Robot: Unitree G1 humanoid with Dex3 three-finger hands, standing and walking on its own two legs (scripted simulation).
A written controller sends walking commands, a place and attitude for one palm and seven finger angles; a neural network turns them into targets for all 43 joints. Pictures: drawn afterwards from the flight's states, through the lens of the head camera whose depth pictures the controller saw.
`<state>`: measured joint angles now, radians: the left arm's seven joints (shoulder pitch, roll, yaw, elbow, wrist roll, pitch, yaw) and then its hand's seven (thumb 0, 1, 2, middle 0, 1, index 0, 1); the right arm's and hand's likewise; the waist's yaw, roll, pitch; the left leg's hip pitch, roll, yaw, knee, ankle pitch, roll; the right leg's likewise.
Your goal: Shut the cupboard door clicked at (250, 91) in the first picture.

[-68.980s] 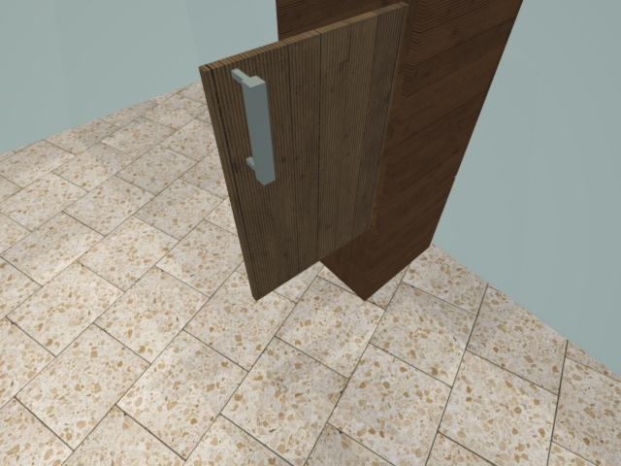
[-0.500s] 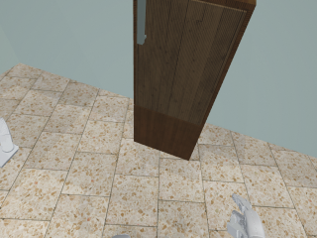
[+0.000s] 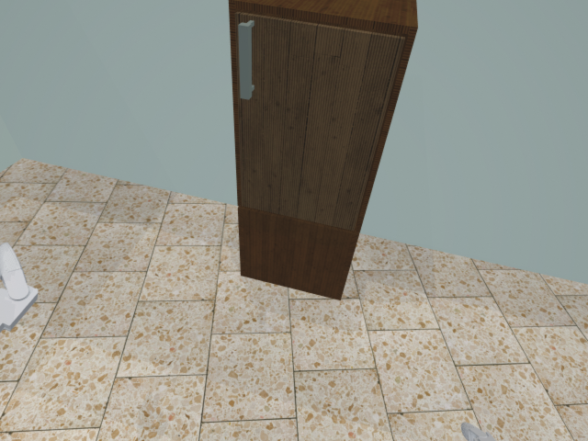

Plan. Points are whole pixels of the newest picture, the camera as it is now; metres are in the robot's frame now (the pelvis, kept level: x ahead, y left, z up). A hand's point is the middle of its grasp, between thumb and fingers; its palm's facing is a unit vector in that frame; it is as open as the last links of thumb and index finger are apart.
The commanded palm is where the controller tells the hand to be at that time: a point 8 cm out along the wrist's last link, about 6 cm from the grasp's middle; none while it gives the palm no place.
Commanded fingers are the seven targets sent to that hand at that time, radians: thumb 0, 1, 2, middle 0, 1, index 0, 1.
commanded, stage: stop stepping back and stand still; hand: left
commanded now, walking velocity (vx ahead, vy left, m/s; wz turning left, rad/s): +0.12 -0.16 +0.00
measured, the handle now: (248, 60) +0.91 +0.13 +0.17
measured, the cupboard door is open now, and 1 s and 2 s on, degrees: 0 0 0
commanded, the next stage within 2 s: let the arm hang, fingers relaxed in 0.20 s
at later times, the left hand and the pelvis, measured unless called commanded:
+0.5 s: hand (151, 438) +0.17 +0.20 -0.10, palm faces +0.07 -0.95 -0.30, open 7.4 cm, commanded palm none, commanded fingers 0.00 0.90 0.90 -0.20 -0.30 -0.20 -0.30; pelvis +0.01 -0.01 +0.00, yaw +3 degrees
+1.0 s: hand out of the picture -0.03 +0.19 -0.16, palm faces +0.06 -0.98 -0.20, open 7.3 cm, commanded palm none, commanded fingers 0.00 0.90 0.90 -0.20 -0.30 -0.20 -0.30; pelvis +0.02 +0.02 +0.02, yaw +1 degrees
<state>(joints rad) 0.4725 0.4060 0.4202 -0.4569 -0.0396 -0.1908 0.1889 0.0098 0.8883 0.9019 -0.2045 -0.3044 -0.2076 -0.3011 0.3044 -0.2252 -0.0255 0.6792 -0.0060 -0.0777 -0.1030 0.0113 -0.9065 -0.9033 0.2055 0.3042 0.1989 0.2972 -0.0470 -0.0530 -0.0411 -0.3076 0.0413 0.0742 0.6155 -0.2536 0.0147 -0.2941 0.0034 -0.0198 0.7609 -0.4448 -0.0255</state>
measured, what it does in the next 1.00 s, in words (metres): steps on the spot: right foot, then left foot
